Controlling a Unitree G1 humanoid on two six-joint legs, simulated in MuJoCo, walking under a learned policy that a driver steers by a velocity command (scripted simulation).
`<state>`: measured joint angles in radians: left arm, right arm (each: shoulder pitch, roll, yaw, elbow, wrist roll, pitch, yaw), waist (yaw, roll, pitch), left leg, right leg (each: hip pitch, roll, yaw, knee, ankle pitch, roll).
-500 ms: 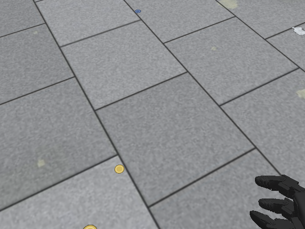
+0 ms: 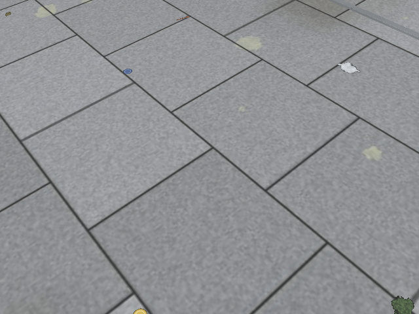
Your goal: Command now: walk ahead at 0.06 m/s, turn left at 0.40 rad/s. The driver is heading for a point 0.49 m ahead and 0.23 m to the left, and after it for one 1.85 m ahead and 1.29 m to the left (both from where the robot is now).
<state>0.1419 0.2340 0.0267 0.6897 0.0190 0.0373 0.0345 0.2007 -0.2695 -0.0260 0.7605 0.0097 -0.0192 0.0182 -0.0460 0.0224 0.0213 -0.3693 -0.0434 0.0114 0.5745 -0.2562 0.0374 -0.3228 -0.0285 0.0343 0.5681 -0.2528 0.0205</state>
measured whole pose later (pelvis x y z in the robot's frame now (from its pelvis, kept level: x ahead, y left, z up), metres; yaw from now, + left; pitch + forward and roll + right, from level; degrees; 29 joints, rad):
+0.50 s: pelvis +0.01 +0.05 +0.01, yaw +25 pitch +4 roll -3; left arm 0.04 0.28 0.09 0.69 0.00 -0.01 0.05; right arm 0.22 -0.31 -0.08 0.61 0.02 0.04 -0.04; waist -0.02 0.00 0.03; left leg -0.35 -0.09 -0.16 0.49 -0.19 0.07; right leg -0.58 0.06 0.12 0.96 -0.31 0.07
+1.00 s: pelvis +0.06 +0.05 +0.02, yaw +38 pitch +2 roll +2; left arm 0.32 0.26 0.06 0.74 -0.03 0.00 0.02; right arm 0.19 -0.29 -0.05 0.62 0.01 -0.03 0.00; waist 0.04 0.00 -0.03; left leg -0.27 -0.04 -0.05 0.62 -0.41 -0.04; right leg -0.25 0.03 0.19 0.40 -0.20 -0.02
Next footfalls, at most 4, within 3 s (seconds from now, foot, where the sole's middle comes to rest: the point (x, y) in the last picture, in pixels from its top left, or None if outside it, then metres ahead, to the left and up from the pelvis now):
0.24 left None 0.05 0.14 -0.77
0.72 right None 0.18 -0.01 -0.77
1.04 left None -0.02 0.16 -0.77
1.46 right None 0.45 0.12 -0.77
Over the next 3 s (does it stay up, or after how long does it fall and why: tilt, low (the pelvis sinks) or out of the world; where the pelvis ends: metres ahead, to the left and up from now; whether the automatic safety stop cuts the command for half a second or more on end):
stays up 1.39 0.71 0.01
